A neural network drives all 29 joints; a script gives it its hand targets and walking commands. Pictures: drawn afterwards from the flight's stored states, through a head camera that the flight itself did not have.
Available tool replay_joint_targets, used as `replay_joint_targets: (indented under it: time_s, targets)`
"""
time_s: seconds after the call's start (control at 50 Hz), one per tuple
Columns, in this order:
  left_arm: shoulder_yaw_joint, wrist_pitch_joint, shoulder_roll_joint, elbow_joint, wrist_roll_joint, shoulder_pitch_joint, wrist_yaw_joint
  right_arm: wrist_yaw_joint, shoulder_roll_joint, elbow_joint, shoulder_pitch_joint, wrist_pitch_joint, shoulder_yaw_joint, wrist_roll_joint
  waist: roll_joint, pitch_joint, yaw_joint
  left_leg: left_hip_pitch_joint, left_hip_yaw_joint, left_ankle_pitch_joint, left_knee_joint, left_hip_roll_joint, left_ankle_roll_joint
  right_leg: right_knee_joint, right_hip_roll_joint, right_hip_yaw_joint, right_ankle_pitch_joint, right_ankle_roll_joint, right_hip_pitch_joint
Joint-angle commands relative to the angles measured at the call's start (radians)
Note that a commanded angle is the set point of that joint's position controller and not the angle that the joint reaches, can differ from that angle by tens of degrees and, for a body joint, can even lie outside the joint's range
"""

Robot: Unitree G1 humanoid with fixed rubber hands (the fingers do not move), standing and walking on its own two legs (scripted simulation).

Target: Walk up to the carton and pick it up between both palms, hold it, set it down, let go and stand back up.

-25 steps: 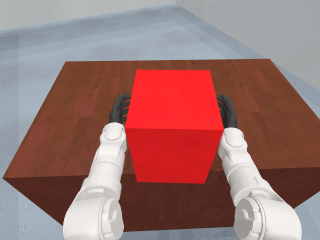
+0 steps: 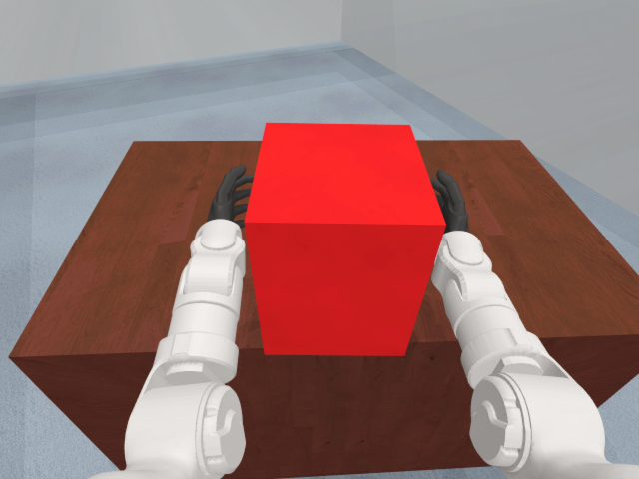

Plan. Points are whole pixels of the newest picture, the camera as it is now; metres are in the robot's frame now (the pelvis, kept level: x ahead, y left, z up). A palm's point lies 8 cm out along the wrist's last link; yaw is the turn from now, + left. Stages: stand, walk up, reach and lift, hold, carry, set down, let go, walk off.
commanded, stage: reach and lift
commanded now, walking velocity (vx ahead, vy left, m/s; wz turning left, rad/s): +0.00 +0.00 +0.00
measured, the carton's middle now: (336, 241) +0.41 -0.01 +0.10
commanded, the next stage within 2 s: hold in 1.70 s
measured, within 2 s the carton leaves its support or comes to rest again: neither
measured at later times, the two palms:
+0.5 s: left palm (212, 207) +0.38 +0.14 +0.19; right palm (455, 212) +0.38 -0.15 +0.18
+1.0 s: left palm (213, 194) +0.37 +0.14 +0.21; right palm (468, 201) +0.37 -0.15 +0.20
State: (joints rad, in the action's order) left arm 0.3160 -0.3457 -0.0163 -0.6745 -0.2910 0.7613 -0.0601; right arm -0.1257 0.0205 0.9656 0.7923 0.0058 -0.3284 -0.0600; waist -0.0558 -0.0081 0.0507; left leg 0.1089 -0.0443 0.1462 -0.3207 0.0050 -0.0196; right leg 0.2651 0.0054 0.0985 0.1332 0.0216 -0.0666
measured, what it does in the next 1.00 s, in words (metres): stands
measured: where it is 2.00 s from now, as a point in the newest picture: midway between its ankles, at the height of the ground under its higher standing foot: outside the picture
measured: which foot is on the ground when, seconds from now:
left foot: down 0.00-1.00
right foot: down 0.00-1.00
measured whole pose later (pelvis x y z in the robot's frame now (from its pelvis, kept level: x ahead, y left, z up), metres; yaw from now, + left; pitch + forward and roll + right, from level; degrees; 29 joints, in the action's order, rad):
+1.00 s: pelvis -0.01 +0.00 +0.00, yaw +1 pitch -9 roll -1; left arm 0.30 -0.67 -0.02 -0.33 -0.32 0.75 -0.02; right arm -0.19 -0.05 0.74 0.83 0.29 -0.09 0.16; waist -0.04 0.02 0.10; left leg 0.03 -0.02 0.16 -0.35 0.00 -0.02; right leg 0.27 0.01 0.09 0.14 0.02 0.02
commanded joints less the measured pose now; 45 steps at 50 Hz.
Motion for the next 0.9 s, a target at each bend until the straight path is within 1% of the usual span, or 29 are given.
replay_joint_targets:
  time_s: [0.0,0.04,0.08,0.16,0.18,0.22,0.28,0.3,0.32,0.36,0.4,0.42,0.44,0.48,0.5,0.52,0.54,0.58,0.62,0.64,0.66,0.7,0.72,0.74,0.76,0.8,0.84,0.86,0.88]
  targets:
    - [-0.379,0.05,-0.625,0.176,0.108,0.722,0.114,0.134,0.526,-0.233,0.741,-0.044,0.334,0.05,0.102,-0.476,0.026,-0.199,0.016,-0.272,-0.014,-0.003,0.07,0.007,0.032,0.008,-0.247,-0.04,0.111]
    - [-0.356,0.023,-0.603,0.187,0.102,0.703,0.124,0.124,0.533,-0.219,0.717,-0.012,0.358,0.067,0.073,-0.421,0.017,-0.183,0.013,-0.223,-0.001,-0.011,0.057,0.003,0.029,0.003,-0.219,-0.052,0.124]
    - [-0.365,-0.003,-0.597,0.222,0.115,0.711,0.132,0.111,0.549,-0.276,0.748,0.002,0.394,0.1,0.061,-0.445,0.014,-0.147,0.01,-0.19,0.009,-0.02,0.045,0.008,0.023,-0.003,-0.224,-0.062,0.151]
    - [-0.443,-0.025,-0.641,0.339,0.159,0.735,0.121,0.09,0.595,-0.432,0.8,0.024,0.496,0.169,0.069,-0.552,0.018,-0.173,0.036,-0.297,-0.024,-0.029,0.046,0.044,0.026,-0.017,-0.375,-0.07,0.194]
    - [-0.453,-0.031,-0.641,0.363,0.162,0.735,0.119,0.084,0.596,-0.452,0.794,0.035,0.511,0.185,0.078,-0.564,0.028,-0.186,0.038,-0.304,-0.033,-0.032,0.05,0.043,0.029,-0.019,-0.385,-0.072,0.196]
    - [-0.455,-0.059,-0.632,0.372,0.152,0.714,0.124,0.071,0.583,-0.431,0.752,0.07,0.519,0.196,0.083,-0.481,0.043,-0.188,0.042,-0.293,-0.033,-0.032,0.053,0.035,0.031,-0.02,-0.356,-0.07,0.181]
    - [-0.358,-0.121,-0.567,0.301,0.087,0.636,0.159,0.055,0.547,-0.322,0.669,0.123,0.483,0.192,0.045,-0.284,0.041,-0.125,0.031,-0.128,0.02,-0.033,0.027,0.004,0.019,-0.021,-0.212,-0.078,0.164]
    - [-0.36,-0.133,-0.566,0.33,0.091,0.643,0.169,0.053,0.553,-0.343,0.684,0.127,0.483,0.205,0.045,-0.294,0.043,-0.114,0.029,-0.122,0.03,-0.034,0.022,0.006,0.019,-0.022,-0.204,-0.079,0.174]
    - [-0.365,-0.146,-0.574,0.351,0.096,0.645,0.175,0.052,0.558,-0.386,0.717,0.122,0.499,0.219,0.053,-0.329,0.033,-0.113,0.029,-0.144,0.028,-0.036,0.021,0.009,0.02,-0.024,-0.213,-0.077,0.186]
    - [-0.437,-0.15,-0.617,0.439,0.137,0.678,0.171,0.05,0.582,-0.509,0.779,0.106,0.549,0.253,0.078,-0.463,0.037,-0.173,0.038,-0.268,-0.012,-0.037,0.039,0.028,0.03,-0.016,-0.319,-0.074,0.206]
    - [-0.494,-0.148,-0.644,0.48,0.161,0.682,0.157,0.044,0.577,-0.581,0.795,0.103,0.577,0.272,0.104,-0.523,0.057,-0.237,0.054,-0.363,-0.051,-0.034,0.062,0.037,0.041,-0.016,-0.373,-0.069,0.193]
    - [-0.513,-0.148,-0.644,0.495,0.166,0.684,0.151,0.04,0.574,-0.582,0.782,0.111,0.585,0.273,0.11,-0.504,0.065,-0.248,0.058,-0.378,-0.059,-0.03,0.067,0.032,0.044,-0.012,-0.366,-0.067,0.178]
    - [-0.502,-0.16,-0.634,0.48,0.153,0.661,0.149,0.036,0.559,-0.563,0.755,0.126,0.581,0.273,0.108,-0.46,0.068,-0.25,0.061,-0.36,-0.055,-0.026,0.071,0.022,0.045,-0.013,-0.331,-0.062,0.163]
    - [-0.445,-0.192,-0.6,0.433,0.12,0.604,0.161,0.029,0.537,-0.505,0.702,0.162,0.564,0.266,0.067,-0.326,0.061,-0.2,0.052,-0.255,-0.023,-0.027,0.053,-0.005,0.04,-0.017,-0.234,-0.066,0.145]
    - [-0.432,-0.209,-0.596,0.429,0.109,0.592,0.169,0.027,0.531,-0.483,0.691,0.174,0.552,0.265,0.054,-0.284,0.067,-0.177,0.048,-0.208,-0.003,-0.025,0.046,-0.013,0.041,-0.014,-0.189,-0.066,0.142]
    - [-0.426,-0.217,-0.598,0.452,0.11,0.614,0.176,0.029,0.536,-0.494,0.706,0.177,0.546,0.269,0.056,-0.297,0.067,-0.165,0.048,-0.173,0.007,-0.026,0.039,-0.013,0.04,-0.012,-0.152,-0.064,0.147]
    - [-0.429,-0.223,-0.595,0.469,0.112,0.633,0.178,0.031,0.544,-0.519,0.735,0.175,0.552,0.273,0.054,-0.324,0.054,-0.158,0.044,-0.151,0.017,-0.029,0.033,-0.014,0.035,-0.014,-0.132,-0.063,0.145]
    - [-0.484,-0.219,-0.627,0.524,0.143,0.699,0.168,0.034,0.571,-0.591,0.805,0.161,0.585,0.289,0.083,-0.423,0.054,-0.182,0.047,-0.21,-0.005,-0.033,0.038,0.009,0.034,-0.018,-0.193,-0.062,0.146]
    - [-0.54,-0.213,-0.648,0.572,0.171,0.707,0.151,0.035,0.572,-0.64,0.8,0.159,0.605,0.307,0.113,-0.491,0.072,-0.242,0.061,-0.319,-0.039,-0.024,0.06,0.017,0.044,-0.019,-0.266,-0.052,0.16]
    - [-0.548,-0.216,-0.649,0.564,0.17,0.7,0.145,0.034,0.562,-0.641,0.798,0.166,0.601,0.309,0.118,-0.477,0.08,-0.261,0.062,-0.322,-0.049,-0.02,0.07,0.013,0.049,-0.014,-0.247,-0.051,0.147]
    - [-0.534,-0.224,-0.64,0.532,0.162,0.687,0.144,0.033,0.547,-0.611,0.784,0.178,0.589,0.299,0.115,-0.428,0.078,-0.251,0.065,-0.287,-0.041,-0.018,0.074,-0.002,0.049,-0.012,-0.199,-0.05,0.126]
    - [-0.481,-0.243,-0.614,0.467,0.13,0.679,0.153,0.036,0.531,-0.517,0.754,0.205,0.541,0.277,0.102,-0.319,0.082,-0.186,0.056,-0.135,-0.001,-0.015,0.056,-0.022,0.04,-0.014,-0.069,-0.047,0.094]
    - [-0.436,-0.255,-0.597,0.425,0.106,0.673,0.161,0.042,0.525,-0.467,0.751,0.216,0.514,0.265,0.081,-0.249,0.068,-0.139,0.051,-0.064,0.031,-0.016,0.04,-0.031,0.033,-0.015,-0.015,-0.047,0.086]
    - [-0.414,-0.263,-0.584,0.401,0.098,0.684,0.17,0.048,0.524,-0.446,0.769,0.218,0.497,0.254,0.074,-0.237,0.062,-0.112,0.041,0.002,0.05,-0.016,0.027,-0.034,0.027,-0.016,0.032,-0.049,0.092]
    - [-0.402,-0.263,-0.589,0.403,0.098,0.699,0.175,0.054,0.53,-0.468,0.798,0.212,0.492,0.248,0.06,-0.27,0.052,-0.096,0.039,0.014,0.064,-0.02,0.019,-0.03,0.027,-0.016,0.034,-0.051,0.103]
    - [-0.438,-0.251,-0.62,0.465,0.133,0.748,0.168,0.063,0.558,-0.54,0.856,0.189,0.518,0.265,0.078,-0.423,0.049,-0.145,0.043,-0.094,0.037,-0.02,0.024,-0.005,0.031,-0.02,-0.072,-0.05,0.145]
    - [-0.503,-0.237,-0.651,0.53,0.169,0.76,0.151,0.058,0.576,-0.619,0.881,0.177,0.573,0.302,0.11,-0.538,0.054,-0.23,0.048,-0.269,-0.024,-0.024,0.049,0.018,0.042,-0.023,-0.227,-0.051,0.176]
    - [-0.515,-0.236,-0.649,0.53,0.169,0.739,0.142,0.052,0.569,-0.646,0.881,0.178,0.597,0.314,0.115,-0.545,0.054,-0.256,0.052,-0.327,-0.044,-0.025,0.059,0.021,0.047,-0.021,-0.269,-0.054,0.18]
    - [-0.506,-0.241,-0.637,0.51,0.166,0.723,0.141,0.044,0.563,-0.623,0.857,0.191,0.6,0.316,0.101,-0.506,0.055,-0.259,0.049,-0.318,-0.049,-0.027,0.061,0.012,0.048,-0.023,-0.26,-0.056,0.18]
